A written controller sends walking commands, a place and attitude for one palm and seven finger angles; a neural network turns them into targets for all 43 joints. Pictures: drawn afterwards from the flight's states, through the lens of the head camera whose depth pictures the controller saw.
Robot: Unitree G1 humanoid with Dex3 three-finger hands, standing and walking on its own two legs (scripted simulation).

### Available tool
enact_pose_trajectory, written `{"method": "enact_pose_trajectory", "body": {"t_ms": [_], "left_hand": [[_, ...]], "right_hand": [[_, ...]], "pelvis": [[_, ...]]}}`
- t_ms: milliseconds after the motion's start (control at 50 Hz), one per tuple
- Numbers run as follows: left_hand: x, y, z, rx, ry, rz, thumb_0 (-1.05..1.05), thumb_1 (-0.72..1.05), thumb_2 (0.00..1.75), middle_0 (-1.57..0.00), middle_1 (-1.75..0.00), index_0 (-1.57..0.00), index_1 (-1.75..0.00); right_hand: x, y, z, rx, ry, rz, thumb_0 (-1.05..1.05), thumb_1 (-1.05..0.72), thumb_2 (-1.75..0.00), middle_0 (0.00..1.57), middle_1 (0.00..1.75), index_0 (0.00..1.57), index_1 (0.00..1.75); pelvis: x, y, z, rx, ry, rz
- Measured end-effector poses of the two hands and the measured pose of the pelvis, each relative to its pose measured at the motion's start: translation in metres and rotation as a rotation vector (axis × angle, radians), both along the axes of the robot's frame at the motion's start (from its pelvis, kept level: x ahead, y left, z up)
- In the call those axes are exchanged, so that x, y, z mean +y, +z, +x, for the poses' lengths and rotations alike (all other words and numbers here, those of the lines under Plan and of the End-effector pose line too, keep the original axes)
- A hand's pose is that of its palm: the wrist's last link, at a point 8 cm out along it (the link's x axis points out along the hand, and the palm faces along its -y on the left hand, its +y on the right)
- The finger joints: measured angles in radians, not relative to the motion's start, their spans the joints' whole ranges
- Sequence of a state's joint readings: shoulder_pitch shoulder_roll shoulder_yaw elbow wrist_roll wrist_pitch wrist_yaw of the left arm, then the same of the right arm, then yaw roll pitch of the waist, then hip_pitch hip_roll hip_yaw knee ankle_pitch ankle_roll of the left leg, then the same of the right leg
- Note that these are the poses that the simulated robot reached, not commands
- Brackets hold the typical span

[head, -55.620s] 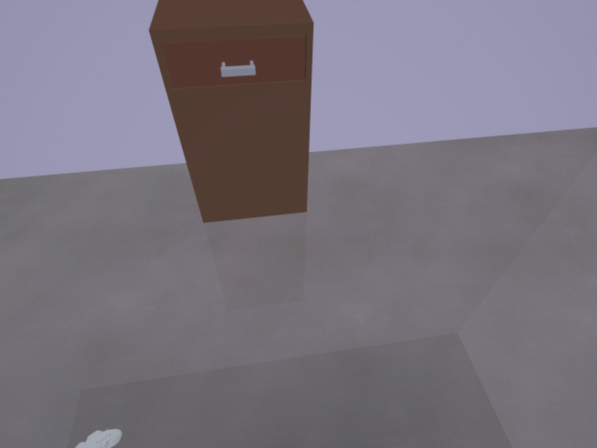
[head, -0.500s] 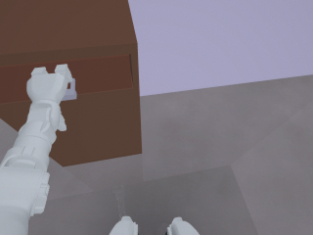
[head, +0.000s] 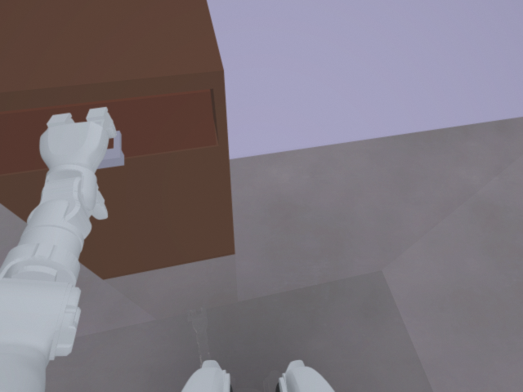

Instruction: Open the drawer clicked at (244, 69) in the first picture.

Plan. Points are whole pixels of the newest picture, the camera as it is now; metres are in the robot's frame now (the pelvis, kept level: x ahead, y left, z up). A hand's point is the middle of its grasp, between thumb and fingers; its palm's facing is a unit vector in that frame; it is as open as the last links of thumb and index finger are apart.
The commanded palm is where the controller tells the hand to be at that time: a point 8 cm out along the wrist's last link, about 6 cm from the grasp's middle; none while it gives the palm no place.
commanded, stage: lift the fingers back up to retry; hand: left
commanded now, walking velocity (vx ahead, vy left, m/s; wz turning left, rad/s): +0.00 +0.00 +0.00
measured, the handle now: (90, 150) +0.51 +0.28 +0.01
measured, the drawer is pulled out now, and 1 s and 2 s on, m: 0.00 0.00 0.00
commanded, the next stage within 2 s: re-aim the fingers above the handle in 0.60 s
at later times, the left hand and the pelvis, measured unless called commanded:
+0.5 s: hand (78, 149) +0.48 +0.27 +0.06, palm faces -0.02 -0.05 -1.00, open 13.5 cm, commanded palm +0.45 +0.26 +0.13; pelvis +0.05 +0.00 +0.03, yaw +1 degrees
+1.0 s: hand (78, 146) +0.47 +0.26 +0.07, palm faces -0.03 -0.03 -1.00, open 13.8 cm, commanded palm +0.45 +0.26 +0.13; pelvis +0.05 -0.02 +0.03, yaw +1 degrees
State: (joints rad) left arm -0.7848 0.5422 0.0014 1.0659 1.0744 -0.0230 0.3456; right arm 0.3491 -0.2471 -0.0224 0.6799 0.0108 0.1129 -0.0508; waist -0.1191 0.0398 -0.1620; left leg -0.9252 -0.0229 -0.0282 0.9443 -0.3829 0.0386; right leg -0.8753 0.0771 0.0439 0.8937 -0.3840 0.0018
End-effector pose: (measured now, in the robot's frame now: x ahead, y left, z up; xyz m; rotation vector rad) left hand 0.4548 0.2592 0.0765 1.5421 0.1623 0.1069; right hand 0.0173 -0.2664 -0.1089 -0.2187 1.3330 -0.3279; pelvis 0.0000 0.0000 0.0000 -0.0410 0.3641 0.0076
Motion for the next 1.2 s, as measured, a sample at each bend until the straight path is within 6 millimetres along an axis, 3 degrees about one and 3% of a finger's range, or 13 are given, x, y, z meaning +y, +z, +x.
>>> {"method": "enact_pose_trajectory", "body": {"t_ms": [240,560,700,840,1200], "left_hand": [[0.005,0.013,0.000,-0.005,-0.011,-0.021,0.00,-0.49,0.31,-0.35,-1.22,-0.34,-1.22],[0.005,0.048,0.000,-0.019,0.008,-0.011,0.00,-0.49,0.31,-0.36,-1.21,-0.37,-1.21],[0.002,0.052,-0.001,0.016,0.013,-0.005,0.00,-0.49,0.31,-0.33,-1.20,-0.34,-1.20],[0.000,0.051,0.001,0.015,-0.008,-0.014,0.00,-0.49,0.31,-0.32,-1.20,-0.32,-1.20],[0.004,0.052,-0.004,-0.001,0.005,-0.007,0.00,-0.49,0.31,-0.32,-1.20,-0.32,-1.20]], "right_hand": [[-0.001,0.012,0.021,-0.004,-0.003,0.007,0.00,-0.90,-0.90,0.20,0.30,0.20,0.30],[-0.003,0.022,0.097,-0.124,0.055,0.041,0.00,-0.90,-0.90,0.20,0.30,0.20,0.30],[-0.007,0.025,0.117,-0.157,0.082,0.049,0.00,-0.90,-0.90,0.20,0.30,0.20,0.30],[-0.014,0.025,0.116,-0.150,0.074,0.034,0.00,-0.90,-0.90,0.20,0.30,0.20,0.30],[-0.015,0.021,0.077,-0.079,0.016,0.037,0.00,-0.90,-0.90,0.20,0.30,0.20,0.30]], "pelvis": [[0.000,0.015,0.022,-0.034,0.005,0.000],[-0.007,0.030,0.049,-0.090,0.018,0.016],[-0.012,0.032,0.051,-0.102,0.023,0.023],[-0.016,0.031,0.052,-0.098,0.019,0.026],[-0.014,0.031,0.046,-0.100,0.008,0.025]]}}
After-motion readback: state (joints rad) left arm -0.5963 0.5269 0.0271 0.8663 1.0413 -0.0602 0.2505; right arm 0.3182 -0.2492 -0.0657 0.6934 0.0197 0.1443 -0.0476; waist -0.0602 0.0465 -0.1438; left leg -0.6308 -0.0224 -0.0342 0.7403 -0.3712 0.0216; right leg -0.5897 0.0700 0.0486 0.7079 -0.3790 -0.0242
